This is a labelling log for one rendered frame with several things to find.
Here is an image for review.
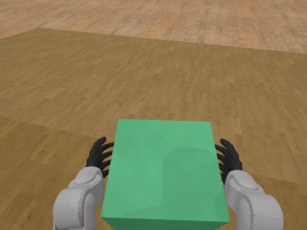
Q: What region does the carton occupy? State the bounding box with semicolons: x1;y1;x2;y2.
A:
101;119;230;230

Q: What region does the right robot hand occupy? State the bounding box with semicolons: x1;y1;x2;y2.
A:
215;138;243;185

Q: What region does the right robot forearm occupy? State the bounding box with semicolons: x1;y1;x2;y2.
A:
224;170;284;230

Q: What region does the left robot hand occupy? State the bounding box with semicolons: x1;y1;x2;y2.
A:
86;136;114;178

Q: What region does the left robot forearm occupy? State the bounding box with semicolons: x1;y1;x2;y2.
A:
53;166;105;230

